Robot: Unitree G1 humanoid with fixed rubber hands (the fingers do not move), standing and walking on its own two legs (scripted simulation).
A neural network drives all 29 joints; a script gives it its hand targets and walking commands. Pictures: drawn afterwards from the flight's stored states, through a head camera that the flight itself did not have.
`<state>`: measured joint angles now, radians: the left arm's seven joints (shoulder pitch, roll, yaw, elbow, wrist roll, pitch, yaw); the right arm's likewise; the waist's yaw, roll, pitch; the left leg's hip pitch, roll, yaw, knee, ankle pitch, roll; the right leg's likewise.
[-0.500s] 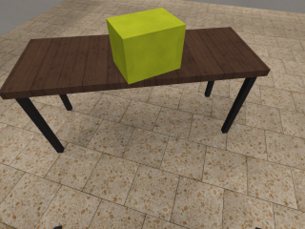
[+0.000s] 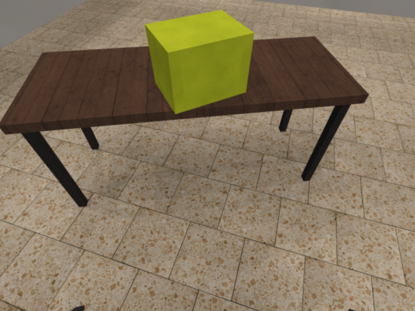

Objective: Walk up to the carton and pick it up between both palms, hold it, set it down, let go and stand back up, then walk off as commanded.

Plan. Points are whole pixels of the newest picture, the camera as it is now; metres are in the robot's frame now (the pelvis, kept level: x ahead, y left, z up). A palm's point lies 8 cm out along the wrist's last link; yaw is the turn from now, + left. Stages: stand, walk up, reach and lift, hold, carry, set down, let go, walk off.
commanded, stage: stand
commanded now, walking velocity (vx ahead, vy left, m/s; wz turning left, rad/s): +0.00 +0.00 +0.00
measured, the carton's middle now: (199, 60) +0.95 +0.07 -0.01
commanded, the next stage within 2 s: walk up in 0.90 s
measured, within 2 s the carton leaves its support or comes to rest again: neither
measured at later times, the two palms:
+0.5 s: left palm out of the picture +0.08 +0.30 -0.12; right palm out of the picture +0.08 -0.30 -0.12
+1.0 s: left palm out of the picture +0.07 +0.30 -0.12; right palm out of the picture +0.08 -0.30 -0.12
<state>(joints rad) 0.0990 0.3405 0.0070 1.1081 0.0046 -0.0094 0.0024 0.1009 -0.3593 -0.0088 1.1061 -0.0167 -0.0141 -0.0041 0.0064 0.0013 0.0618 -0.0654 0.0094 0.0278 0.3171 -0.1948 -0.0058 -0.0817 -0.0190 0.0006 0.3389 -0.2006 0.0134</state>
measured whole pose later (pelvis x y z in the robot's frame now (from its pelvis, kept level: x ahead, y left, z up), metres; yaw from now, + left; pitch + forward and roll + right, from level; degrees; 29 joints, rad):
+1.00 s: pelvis +0.00 +0.00 +0.00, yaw +0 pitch -4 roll +0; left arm 0.10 0.34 0.01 1.11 0.01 -0.01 0.01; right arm 0.10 -0.36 -0.01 1.10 -0.02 -0.01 0.00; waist 0.00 0.01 0.06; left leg -0.06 0.01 0.03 0.32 -0.19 -0.01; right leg -0.07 -0.02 0.00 0.33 -0.19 0.02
